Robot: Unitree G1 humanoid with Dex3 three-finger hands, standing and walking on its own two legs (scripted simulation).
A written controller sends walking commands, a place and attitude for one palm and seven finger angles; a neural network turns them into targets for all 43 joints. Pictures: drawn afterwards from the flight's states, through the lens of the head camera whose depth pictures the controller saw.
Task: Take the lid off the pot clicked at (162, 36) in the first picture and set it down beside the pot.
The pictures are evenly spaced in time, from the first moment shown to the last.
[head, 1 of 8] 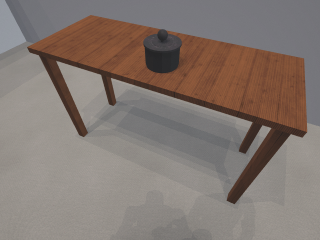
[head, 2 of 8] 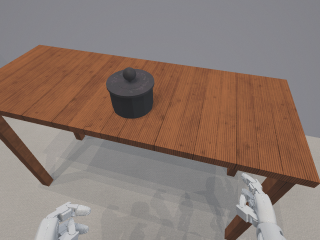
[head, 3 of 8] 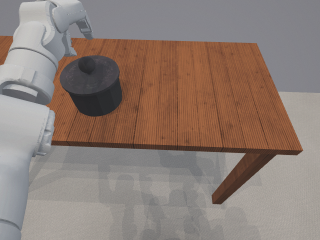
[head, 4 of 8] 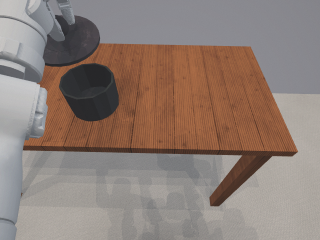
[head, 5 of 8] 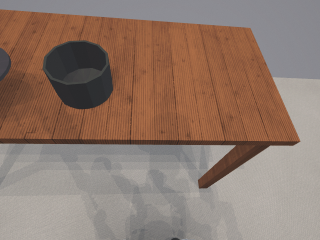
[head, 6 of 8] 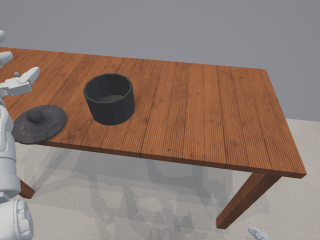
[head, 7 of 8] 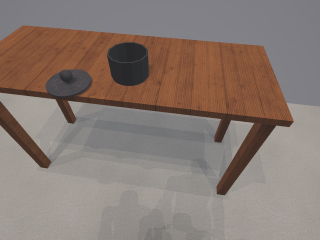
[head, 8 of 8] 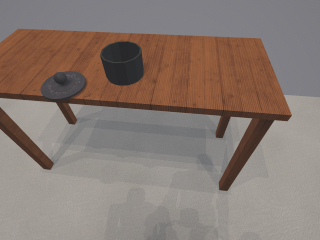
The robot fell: no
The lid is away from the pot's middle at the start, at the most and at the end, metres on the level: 0.00 0.24 0.24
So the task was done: yes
